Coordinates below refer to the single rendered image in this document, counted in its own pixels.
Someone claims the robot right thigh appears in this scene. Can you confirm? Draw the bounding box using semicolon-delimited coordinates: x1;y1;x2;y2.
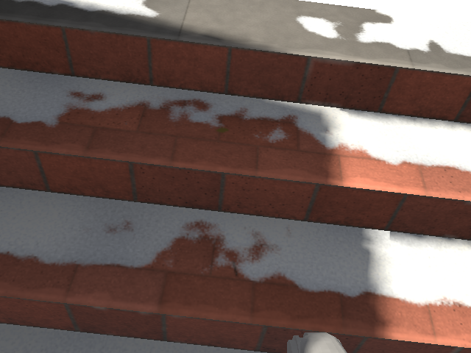
287;332;347;353

